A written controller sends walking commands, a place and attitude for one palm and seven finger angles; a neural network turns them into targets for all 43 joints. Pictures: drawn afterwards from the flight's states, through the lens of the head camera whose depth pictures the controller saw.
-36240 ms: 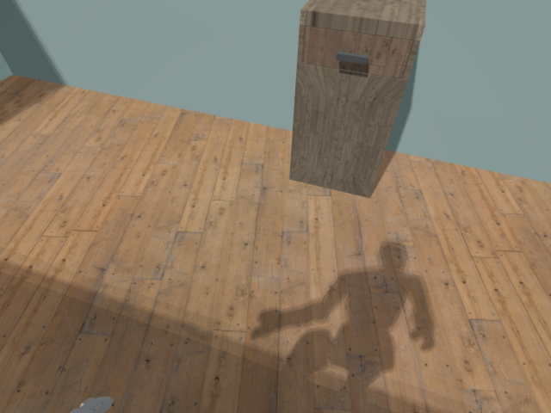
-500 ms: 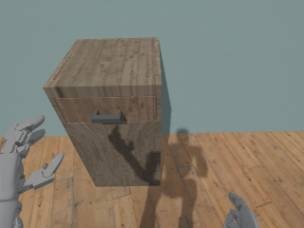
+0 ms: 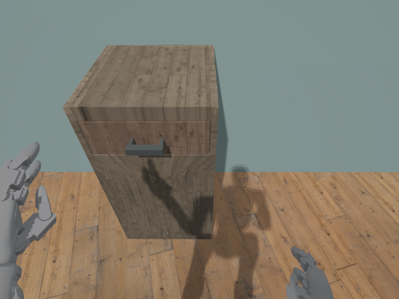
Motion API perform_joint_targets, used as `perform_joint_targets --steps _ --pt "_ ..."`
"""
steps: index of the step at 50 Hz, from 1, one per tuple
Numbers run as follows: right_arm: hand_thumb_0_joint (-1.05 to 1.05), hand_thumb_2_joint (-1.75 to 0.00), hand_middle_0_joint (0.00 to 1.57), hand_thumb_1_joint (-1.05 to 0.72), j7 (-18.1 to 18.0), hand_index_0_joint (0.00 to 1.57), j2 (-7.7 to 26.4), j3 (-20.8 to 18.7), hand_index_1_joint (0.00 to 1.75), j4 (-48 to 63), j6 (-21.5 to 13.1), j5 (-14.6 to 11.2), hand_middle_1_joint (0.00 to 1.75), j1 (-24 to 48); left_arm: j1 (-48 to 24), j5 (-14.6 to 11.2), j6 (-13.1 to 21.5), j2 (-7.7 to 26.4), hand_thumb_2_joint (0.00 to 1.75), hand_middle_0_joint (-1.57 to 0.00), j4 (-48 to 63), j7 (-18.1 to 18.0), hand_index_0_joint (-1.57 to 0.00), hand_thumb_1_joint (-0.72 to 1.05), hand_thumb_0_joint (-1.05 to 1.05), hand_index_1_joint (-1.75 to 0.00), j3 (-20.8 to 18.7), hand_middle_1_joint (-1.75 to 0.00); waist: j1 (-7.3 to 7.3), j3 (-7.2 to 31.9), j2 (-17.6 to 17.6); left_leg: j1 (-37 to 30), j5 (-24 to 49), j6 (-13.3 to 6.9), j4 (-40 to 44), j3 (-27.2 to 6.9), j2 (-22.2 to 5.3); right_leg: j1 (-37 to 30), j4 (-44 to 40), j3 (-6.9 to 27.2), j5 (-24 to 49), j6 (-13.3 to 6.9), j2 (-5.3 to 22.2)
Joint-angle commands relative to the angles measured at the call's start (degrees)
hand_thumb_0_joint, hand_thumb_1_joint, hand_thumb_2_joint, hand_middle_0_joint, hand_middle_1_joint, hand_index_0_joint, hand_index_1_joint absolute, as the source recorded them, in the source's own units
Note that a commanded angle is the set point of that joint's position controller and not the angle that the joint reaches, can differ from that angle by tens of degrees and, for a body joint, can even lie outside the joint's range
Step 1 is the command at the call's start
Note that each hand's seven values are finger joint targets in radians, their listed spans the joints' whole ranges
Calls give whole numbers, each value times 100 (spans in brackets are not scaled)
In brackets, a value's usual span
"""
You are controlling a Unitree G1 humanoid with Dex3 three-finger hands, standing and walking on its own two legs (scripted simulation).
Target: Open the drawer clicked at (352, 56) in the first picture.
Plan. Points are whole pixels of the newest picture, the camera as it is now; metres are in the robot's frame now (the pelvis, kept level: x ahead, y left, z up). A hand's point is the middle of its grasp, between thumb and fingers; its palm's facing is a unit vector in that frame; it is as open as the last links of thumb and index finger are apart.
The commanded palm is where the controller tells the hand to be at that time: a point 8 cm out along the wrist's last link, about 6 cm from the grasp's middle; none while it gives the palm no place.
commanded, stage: step back with the hand held close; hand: left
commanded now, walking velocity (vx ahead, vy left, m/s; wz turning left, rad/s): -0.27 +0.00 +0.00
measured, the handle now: (145, 145) +0.55 +0.23 -0.05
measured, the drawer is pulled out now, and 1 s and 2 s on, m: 0.00 0.00 0.00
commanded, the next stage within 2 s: stop stepping back and stand still in 1.18 s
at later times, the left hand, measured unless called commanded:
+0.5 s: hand (22, 254) +0.13 +0.26 +0.15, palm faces +0.37 -0.83 -0.43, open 7.4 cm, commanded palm +0.08 +0.30 +0.17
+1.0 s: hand out of the picture +0.05 +0.24 +0.15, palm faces +0.36 -0.81 -0.45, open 7.4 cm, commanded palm -0.02 +0.28 +0.17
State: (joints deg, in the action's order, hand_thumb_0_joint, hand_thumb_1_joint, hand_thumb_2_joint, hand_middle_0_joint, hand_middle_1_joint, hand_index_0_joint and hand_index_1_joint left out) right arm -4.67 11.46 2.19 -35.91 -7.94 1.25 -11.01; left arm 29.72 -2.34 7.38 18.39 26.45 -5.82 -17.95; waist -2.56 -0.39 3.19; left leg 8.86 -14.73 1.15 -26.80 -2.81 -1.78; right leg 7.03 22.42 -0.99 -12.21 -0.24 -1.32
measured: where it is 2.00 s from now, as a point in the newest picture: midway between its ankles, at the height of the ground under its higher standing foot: outside the picture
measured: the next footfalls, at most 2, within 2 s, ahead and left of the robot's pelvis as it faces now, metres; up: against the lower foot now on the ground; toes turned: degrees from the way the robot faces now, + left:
right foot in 0.90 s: -0.19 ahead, -0.07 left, +0.00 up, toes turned +2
left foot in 1.12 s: -0.12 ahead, +0.09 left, +0.00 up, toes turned +2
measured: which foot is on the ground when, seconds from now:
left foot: down 0.00-0.92, up 0.94-1.00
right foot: down 0.00-0.68, up 0.70-0.88, down 0.90-1.00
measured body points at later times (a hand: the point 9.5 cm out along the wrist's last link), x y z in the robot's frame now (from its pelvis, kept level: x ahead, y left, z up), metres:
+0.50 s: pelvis -0.06 +0.02 -0.01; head -0.06 +0.03 +0.44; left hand +0.11 +0.30 +0.18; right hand +0.13 -0.21 -0.07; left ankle +0.00 +0.13 -0.74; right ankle +0.00 -0.12 -0.74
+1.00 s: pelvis -0.15 +0.00 -0.01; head -0.12 +0.00 +0.44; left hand +0.02 +0.28 +0.17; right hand +0.03 -0.22 -0.11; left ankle -0.05 +0.12 -0.72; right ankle -0.23 -0.07 -0.74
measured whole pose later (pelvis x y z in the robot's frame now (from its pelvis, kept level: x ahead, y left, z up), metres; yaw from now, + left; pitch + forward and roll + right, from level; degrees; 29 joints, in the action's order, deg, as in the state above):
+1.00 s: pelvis -0.15 +0.00 -0.01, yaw +0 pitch +4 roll +0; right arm -2.9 10.9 1.6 -37.5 -6.0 0.4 -10.0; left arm 34.9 -1.7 11.8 21.2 32.8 -8.7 -19.0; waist -1.7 1.8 0.1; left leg 32.7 -19.0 0.9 -39.6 0.1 -0.7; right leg 11.3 29.1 0.0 -21.1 -3.7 -5.1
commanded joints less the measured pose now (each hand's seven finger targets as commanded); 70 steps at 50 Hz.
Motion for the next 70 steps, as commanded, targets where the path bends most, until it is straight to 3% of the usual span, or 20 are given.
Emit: perform_joint_targets --steps 1,9,18,22,29,32,34,37,42,44,46,48,49,52,54,55,57,59,64,70 --pt "0 -90 20 -90 -62 20 811 -405 30 1124 61 61 30 536 -106 156 413 709 90 -20 1137 -131 -20 90 0 -30 -458 -30 270 101 -421 395 748 -153 -3 9 102 685 -664 384 316 -118 417" --pt "0 -90 20 -90 -44 20 730 -506 30 1494 305 -72 30 442 796 57 473 1200 90 -20 2120 -303 -20 90 0 -30 -920 -30 212 1405 -32 583 2879 -83 -107 -16 -178 -304 550 60 2356 -54 364" --pt "0 -90 20 -90 -27 20 816 -486 30 1432 138 -110 30 511 891 13 618 1184 90 -20 2029 -280 -20 90 0 -30 -1027 -30 178 888 547 2071 1046 -278 530 -200 -408 -344 1100 -59 1044 131 30" --pt "0 -90 20 -90 14 20 832 -463 30 1353 83 -149 30 389 642 45 697 996 90 -20 1641 -272 -20 90 0 -30 -849 -30 282 533 8 2591 -612 -275 292 -64 -203 24 682 300 591 52 263" --pt "0 -90 20 -90 -42 20 789 -434 30 1234 70 -101 30 252 -111 156 851 1188 90 -20 1901 -388 -20 90 0 -30 -680 -30 399 225 -522 1080 -1108 -69 -722 201 239 2434 -851 650 -2183 -149 711" --pt "0 -90 20 -90 -74 20 854 -404 30 1303 26 -68 30 247 -56 155 889 1226 90 -20 2172 -416 -20 90 0 -30 -766 -30 380 339 385 1784 -1613 -250 555 -473 -183 1612 201 114 -1692 63 161" --pt "0 -90 20 -90 -122 20 874 -431 30 1431 -59 -46 30 328 128 224 892 1188 90 -20 2359 -434 -20 90 0 -30 -915 -30 261 632 1425 3271 -2897 -641 1922 -1534 -1035 -3 2462 -178 -864 211 -451" --pt "0 -90 20 -90 -19 20 787 -514 30 1391 -214 -53 30 269 454 187 883 1132 90 -20 2192 -371 -20 90 0 -30 -936 -30 221 792 1077 3183 -2367 -818 1644 -1302 -1183 73 3256 98 -1186 172 -441" --pt "0 -90 20 -90 61 20 724 -392 30 1068 -421 -10 30 446 1030 -99 791 1046 90 -20 1839 -379 -20 90 0 -30 -871 -30 261 574 856 1746 -1050 -585 1384 -828 -979 646 1070 -129 -1561 -44 -364" --pt "0 -90 20 -90 61 20 745 -351 30 887 -330 134 30 274 723 -47 845 1074 90 -20 2012 -390 -20 90 0 -30 -825 -30 329 560 202 1174 577 -391 363 -523 -646 845 -212 291 -96 -154 -32" --pt "0 -90 20 -90 85 20 680 -376 30 826 -203 -36 30 509 68 -20 916 1495 90 -20 2008 -398 -20 90 0 -30 -1025 -30 283 913 -959 797 14 -12 -1077 404 -29 1364 -687 1600 2054 -357 1341" --pt "0 -90 20 -90 83 20 598 -373 30 991 -162 -248 30 812 -190 97 970 1547 90 -20 2149 -503 -20 90 0 -30 -1016 -30 132 1253 -1741 2201 -1381 59 -2220 352 473 -194 146 1490 6743 450 1637" --pt "0 -90 20 -90 37 20 668 -412 30 1056 -144 -224 30 776 288 110 824 1773 90 -20 1873 -461 -20 90 0 -30 -1346 -30 93 1247 -1705 2329 -1341 -11 -2250 351 465 -440 425 1132 7446 636 1615" --pt "0 -90 20 -90 -20 20 463 -224 30 1086 113 -196 30 870 198 128 658 1433 90 -20 1828 -234 -20 90 0 -30 -1011 -30 188 1001 -1049 1797 -487 36 -1443 732 430 -267 553 783 6556 -64 1231" --pt "0 -90 20 -90 -54 20 567 -214 30 1084 200 -222 30 824 143 30 649 1336 90 -20 1819 -163 -20 90 0 -30 -852 -30 277 804 -369 1126 734 44 -131 685 359 -40 688 605 5463 -81 764" --pt "0 -90 20 -90 -52 20 735 -272 30 1077 231 -240 30 699 117 -20 653 1346 90 -20 1879 -152 -20 90 0 -30 -814 -30 311 871 52 660 2600 -80 428 402 -19 174 889 444 4439 117 451" --pt "0 -90 20 -90 81 20 868 -506 30 1082 188 -206 30 441 336 -65 668 1303 90 -20 1773 -155 -20 90 0 -30 -837 -30 219 1390 585 -634 5521 -647 375 -569 -1360 1320 1829 417 -413 245 -46" --pt "0 -90 20 -90 186 20 819 -618 30 1096 73 -148 30 396 1107 -69 687 1111 90 -20 1205 -140 -20 90 0 -30 -875 -30 149 1364 569 -278 4822 -953 568 -743 -1753 1521 2732 500 -2029 64 -164" --pt "0 -90 20 -90 200 20 784 -570 30 1168 -142 -96 30 406 988 -82 522 1203 90 -20 2470 -207 -20 90 0 -30 -926 -30 222 1536 829 -552 5044 -908 444 -301 -1509 1562 2503 123 -1275 203 -134" --pt "0 -90 20 -90 70 20 748 -427 30 1412 -204 -164 30 432 1303 -49 412 1345 90 -20 2406 -424 -20 90 0 -30 -1121 -30 269 738 343 1970 -1566 -362 710 301 -555 -258 316 -346 -925 50 177"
